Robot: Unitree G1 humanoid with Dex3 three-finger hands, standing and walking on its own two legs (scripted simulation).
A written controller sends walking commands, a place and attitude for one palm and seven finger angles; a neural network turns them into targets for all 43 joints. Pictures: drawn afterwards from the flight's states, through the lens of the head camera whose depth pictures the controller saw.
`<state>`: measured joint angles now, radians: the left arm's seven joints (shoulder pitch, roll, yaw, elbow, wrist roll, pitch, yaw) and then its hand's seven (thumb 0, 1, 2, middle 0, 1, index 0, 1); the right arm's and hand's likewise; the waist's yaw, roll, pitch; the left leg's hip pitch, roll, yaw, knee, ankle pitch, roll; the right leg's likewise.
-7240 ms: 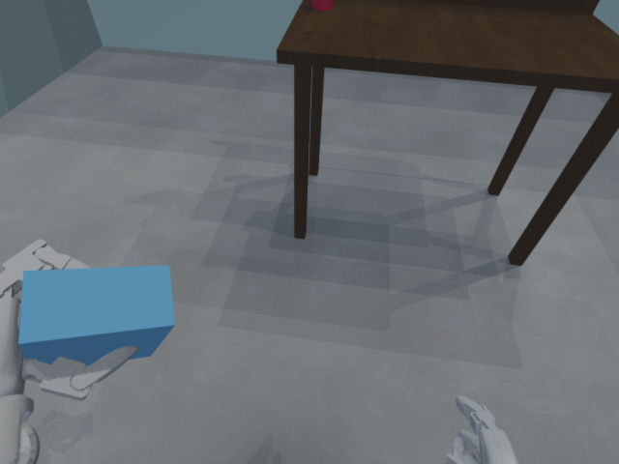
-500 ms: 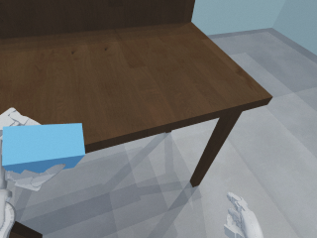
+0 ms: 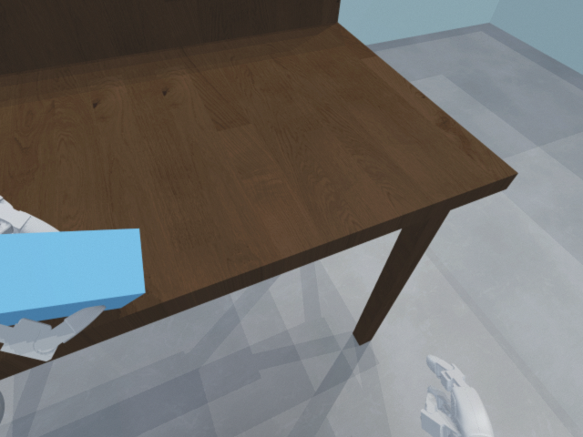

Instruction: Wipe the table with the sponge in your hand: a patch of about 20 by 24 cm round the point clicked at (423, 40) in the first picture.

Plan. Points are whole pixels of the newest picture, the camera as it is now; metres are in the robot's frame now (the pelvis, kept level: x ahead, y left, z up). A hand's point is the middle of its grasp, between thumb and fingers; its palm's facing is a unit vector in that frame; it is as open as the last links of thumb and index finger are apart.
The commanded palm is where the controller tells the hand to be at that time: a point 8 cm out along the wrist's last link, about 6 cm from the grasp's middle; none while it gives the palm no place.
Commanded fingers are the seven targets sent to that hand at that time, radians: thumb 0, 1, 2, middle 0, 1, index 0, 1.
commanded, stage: come to a stop and stand still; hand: left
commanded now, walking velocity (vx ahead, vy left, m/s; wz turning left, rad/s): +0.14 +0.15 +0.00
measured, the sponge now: (86, 277) +0.23 +0.22 +0.17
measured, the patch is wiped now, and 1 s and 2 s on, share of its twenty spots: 0.00 0.00 0.00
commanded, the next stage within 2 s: look again from close up in 0.96 s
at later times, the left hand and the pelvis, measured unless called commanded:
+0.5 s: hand (0, 252) +0.24 +0.29 +0.20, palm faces +0.43 -0.82 -0.39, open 9.7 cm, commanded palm +0.18 +0.32 +0.20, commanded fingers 0.00 0.10 1.30 -1.20 -1.60 -1.20 -1.60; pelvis +0.02 +0.04 +0.01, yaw +1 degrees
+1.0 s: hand (1, 237) +0.26 +0.30 +0.19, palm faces +0.39 -0.84 -0.38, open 9.7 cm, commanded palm +0.20 +0.33 +0.20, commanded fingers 0.00 0.10 1.30 -1.20 -1.60 -1.20 -1.60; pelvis +0.05 +0.05 +0.03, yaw +0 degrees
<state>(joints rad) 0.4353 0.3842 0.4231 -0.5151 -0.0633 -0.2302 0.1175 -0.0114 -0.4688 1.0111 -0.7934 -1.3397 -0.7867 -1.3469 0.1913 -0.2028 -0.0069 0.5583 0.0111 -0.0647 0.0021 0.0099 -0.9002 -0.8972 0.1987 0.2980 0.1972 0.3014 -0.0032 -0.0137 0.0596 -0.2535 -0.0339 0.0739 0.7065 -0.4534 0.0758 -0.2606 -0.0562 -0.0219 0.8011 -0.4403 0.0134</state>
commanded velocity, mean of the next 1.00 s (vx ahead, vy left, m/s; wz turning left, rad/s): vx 0.00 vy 0.00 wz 0.00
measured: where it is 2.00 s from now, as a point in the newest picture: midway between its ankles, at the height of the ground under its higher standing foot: outside the picture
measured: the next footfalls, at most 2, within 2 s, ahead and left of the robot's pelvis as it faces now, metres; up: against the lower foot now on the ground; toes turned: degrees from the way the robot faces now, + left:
left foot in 0.30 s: +0.11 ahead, +0.15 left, +0.00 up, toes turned +1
right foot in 0.50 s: +0.05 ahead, -0.06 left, +0.00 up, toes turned +0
